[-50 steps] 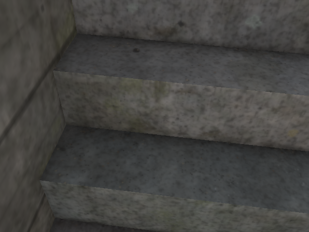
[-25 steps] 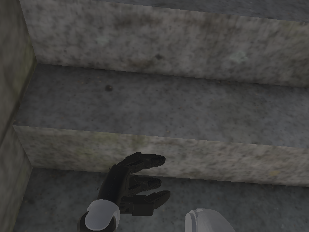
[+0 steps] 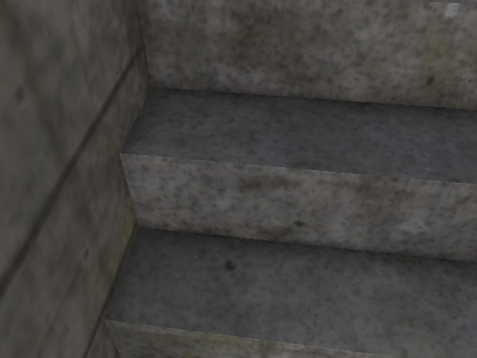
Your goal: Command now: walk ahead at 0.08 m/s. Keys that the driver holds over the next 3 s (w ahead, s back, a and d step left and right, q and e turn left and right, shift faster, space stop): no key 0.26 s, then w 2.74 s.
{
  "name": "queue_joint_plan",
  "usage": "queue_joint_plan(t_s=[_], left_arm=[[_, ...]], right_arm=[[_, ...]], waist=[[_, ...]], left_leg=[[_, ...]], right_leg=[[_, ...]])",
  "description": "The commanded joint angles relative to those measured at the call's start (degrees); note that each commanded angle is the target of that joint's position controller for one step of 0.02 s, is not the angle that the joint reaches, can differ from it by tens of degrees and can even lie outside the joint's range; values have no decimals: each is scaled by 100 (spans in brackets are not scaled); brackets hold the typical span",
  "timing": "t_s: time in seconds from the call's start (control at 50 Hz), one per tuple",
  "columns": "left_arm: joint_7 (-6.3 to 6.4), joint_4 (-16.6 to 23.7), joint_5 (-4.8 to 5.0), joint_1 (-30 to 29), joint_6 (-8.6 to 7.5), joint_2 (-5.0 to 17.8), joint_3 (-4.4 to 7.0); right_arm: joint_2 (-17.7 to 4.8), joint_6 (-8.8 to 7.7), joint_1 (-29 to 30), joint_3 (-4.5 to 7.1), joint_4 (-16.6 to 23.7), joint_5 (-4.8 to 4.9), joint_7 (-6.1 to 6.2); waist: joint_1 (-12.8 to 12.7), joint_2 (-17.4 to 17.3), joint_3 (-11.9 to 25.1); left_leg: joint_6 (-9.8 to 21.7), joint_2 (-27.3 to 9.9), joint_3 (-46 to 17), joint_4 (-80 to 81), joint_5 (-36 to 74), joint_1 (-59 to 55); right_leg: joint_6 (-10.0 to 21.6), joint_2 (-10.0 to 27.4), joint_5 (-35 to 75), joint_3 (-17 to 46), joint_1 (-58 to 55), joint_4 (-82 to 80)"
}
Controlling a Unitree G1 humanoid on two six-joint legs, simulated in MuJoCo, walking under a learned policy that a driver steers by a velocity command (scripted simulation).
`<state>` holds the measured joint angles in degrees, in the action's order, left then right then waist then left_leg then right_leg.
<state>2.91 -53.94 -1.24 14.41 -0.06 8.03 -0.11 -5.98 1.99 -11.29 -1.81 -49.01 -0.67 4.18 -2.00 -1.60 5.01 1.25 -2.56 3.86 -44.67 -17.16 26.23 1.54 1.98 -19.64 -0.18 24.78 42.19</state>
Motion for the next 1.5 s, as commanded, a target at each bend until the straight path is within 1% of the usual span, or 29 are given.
queue_joint_plan(t_s=[0.02,0.04,0.06,0.12,0.16,0.26,0.3,0.4,0.52,0.58,0.62,0.64,0.66,0.72,0.78,0.86,0.9,0.92,0.94,0.96,0.98,1.0,1.02,1.06,1.12,1.22,1.3,1.36,1.5], left_arm=[[-259,-31,92,829,-137,-176,83],[-171,-203,295,1446,-27,-73,126],[-76,-178,393,922,110,269,255],[-12,274,216,-140,381,243,311],[-102,258,222,-141,341,162,319],[-64,207,177,-183,327,455,394],[-110,109,90,65,289,370,342],[-149,-130,103,143,104,615,390],[-219,-187,-74,461,-107,1021,442],[-168,-107,-17,-95,-74,858,364],[-164,186,134,-422,-362,54,151],[-230,80,295,-514,-485,-256,76],[-180,29,520,246,-493,88,171],[-55,1201,270,-848,-322,-31,-86],[-180,1842,442,-1270,-313,-518,-389],[-369,3047,380,-2031,-378,-349,-768],[-348,3073,405,-2222,-321,-222,-758],[-351,2641,232,-873,-225,139,-452],[-310,2455,52,46,-206,729,-139],[-220,2298,113,-201,-95,929,6],[-54,1878,-187,1467,115,1590,294],[-105,1309,-374,1724,153,2262,483],[-165,1128,-404,1523,195,2003,368],[-277,933,-176,-130,179,698,79],[-427,520,-85,-729,-116,-205,-242],[-206,564,-265,-858,-125,549,-267],[-233,824,-396,-897,-235,545,-334],[-173,745,-139,-40,-333,1027,-155],[90,1091,-131,-176,-304,1384,72]], right_arm=[[-428,-44,-917,123,-298,-238,-223],[-323,-177,-475,117,-58,-370,-334],[-90,-163,90,83,65,-511,-320],[-463,-131,1108,168,286,-355,-82],[-509,-65,814,220,155,-199,-23],[-484,-69,-9,317,-278,-283,-58],[-551,-102,-226,361,-307,-96,-56],[-1128,80,285,561,-83,-182,27],[-576,-282,-34,410,-187,-84,-238],[-706,-336,-754,453,-403,-82,-197],[-1534,-264,-2361,744,-805,-191,-144],[-1609,-202,-2880,775,-844,-310,-106],[-2228,-200,-2552,969,-692,-270,-11],[-1531,-362,-1483,739,-356,-221,46],[-781,-381,-1522,466,-667,-413,-169],[-1076,-571,-471,252,-471,10,-171],[-1761,-494,-1935,364,-1025,353,-321],[-2222,-557,-2055,473,-1194,208,-413],[-2738,-617,-1675,628,-1135,152,-365],[-1974,-770,-2465,527,-930,251,-398],[-2275,-974,-2086,624,-1001,375,-527],[-1731,-907,-1519,642,-831,362,-716],[-1077,-865,-275,527,-15,172,-805],[103,-735,932,129,968,13,-815],[15,-626,402,-91,1066,21,-815],[-178,-458,189,-245,1151,-64,-498],[-390,-304,16,-168,872,-23,-263],[-422,-339,539,-155,962,43,-199],[-386,-280,314,-123,827,25,-328]], waist=[[-51,-726,647],[-190,-1399,1039],[-127,-972,592],[-170,-332,-432],[-68,-425,-88],[113,-695,-171],[124,-795,-14],[64,15,-490],[21,1639,-366],[531,1183,-422],[981,-860,-33],[1263,-1423,193],[842,-1409,305],[301,-249,-1080],[219,-184,-1313],[-529,-285,-1138],[-242,-478,206],[-833,-854,1145],[-1459,-1244,1336],[-634,-555,1960],[-1405,392,2712],[-929,2612,2909],[-699,2590,2556],[244,1306,554],[850,1069,-300],[1040,823,-503],[703,752,-112],[95,737,170],[132,1194,284]], left_leg=[[833,-1466,-2027,1431,6432,-2662],[1596,-2059,-3224,2054,4719,-1904],[1759,-1926,-3107,2505,3091,-1253],[884,-1792,-2602,2617,3186,-554],[327,-1391,-1693,2547,4214,-1246],[610,-599,-1127,2684,1003,-1593],[609,-399,-1032,2737,-599,-1496],[601,-471,-1008,2034,-2249,-595],[389,241,365,-639,-60,454],[546,165,471,866,230,-961],[1164,-897,-1362,1860,2149,-3334],[1928,-1900,-2624,2302,4367,-3736],[2408,-2641,-3638,2651,2413,-3736],[1423,-2469,-2627,3023,578,-2943],[976,-2126,-1166,3299,1018,-2381],[884,-1077,587,5157,688,1187],[1335,-1082,540,4851,5433,235],[1545,-1471,477,3913,10348,-1044],[1253,-1493,259,2726,11393,-2383],[1208,-1362,-339,1262,11357,-908],[1241,-1308,-738,-43,9056,-595],[1102,-217,-1119,-2308,2990,626],[924,487,-1915,-4761,2109,1349],[862,667,-1555,-6721,1544,2851],[782,656,-1481,-7809,2253,3440],[160,742,-1072,-7989,2988,4397],[-181,677,-680,-8521,2955,4426],[-211,374,-465,-7568,2409,5007],[-426,-77,3,-5735,1673,4109]], right_leg=[[-112,82,-673,782,946,1550],[-483,309,-474,869,616,1765],[-672,398,-208,778,524,1909],[-787,627,221,752,312,1259],[-698,563,312,366,-211,103],[-411,348,1074,135,-471,-1245],[-157,248,794,36,-731,-1520],[484,118,-904,23,24,-1742],[1102,1026,-1147,1651,-668,-2644],[951,562,532,833,-14,-1856],[218,-467,1953,-92,1944,1716],[-328,-885,-921,59,2813,4668],[-544,-696,-1083,1033,3792,7396],[-326,-194,-232,1800,5959,9629],[-101,-173,-802,1450,6694,10792],[287,623,990,-290,2903,5691],[521,-115,-1077,-1210,7,4483],[439,-740,-1779,-1610,-698,4879],[490,-650,-1451,-817,-474,3261],[1067,-130,-2241,955,-1799,2607],[1456,404,-3256,3152,-2533,762],[1753,1095,-4213,5443,-2426,-1204],[1150,1016,-4143,5516,-1766,-1707],[298,660,-3549,2422,449,-84],[223,512,-2346,1233,1682,-231],[479,1079,-2178,1596,2315,-1612],[889,1261,-1844,1732,1953,-1663],[951,1473,-1909,2122,307,-1935],[1138,1548,-2436,2187,-159,-2237]])
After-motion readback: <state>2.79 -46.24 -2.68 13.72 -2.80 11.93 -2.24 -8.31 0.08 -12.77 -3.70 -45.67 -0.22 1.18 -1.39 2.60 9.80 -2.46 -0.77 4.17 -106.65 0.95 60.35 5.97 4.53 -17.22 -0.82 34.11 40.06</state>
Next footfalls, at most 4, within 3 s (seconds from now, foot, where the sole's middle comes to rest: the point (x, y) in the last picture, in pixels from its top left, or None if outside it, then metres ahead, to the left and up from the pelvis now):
0.26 right None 0.04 -0.19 -0.75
0.98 right None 0.28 -0.30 -0.52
1.86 left None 0.01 0.04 -0.75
2.04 right None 0.22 -0.16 -0.51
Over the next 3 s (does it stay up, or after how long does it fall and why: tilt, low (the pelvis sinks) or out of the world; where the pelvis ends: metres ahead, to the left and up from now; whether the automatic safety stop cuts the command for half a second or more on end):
stays up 0.14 -0.16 0.12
